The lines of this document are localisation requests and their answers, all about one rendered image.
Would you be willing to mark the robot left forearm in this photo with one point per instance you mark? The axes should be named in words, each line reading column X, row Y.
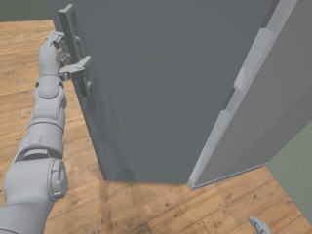
column 45, row 129

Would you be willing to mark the left robot upper arm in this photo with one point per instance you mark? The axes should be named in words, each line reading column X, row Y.
column 32, row 188

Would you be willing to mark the left robot hand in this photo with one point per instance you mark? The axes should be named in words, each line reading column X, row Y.
column 51, row 61

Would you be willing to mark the handle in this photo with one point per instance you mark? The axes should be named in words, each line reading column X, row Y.
column 66, row 24

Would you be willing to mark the fridge door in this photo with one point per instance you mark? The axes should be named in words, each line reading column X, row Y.
column 161, row 71

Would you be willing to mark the right robot hand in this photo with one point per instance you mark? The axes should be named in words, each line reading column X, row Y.
column 260, row 226

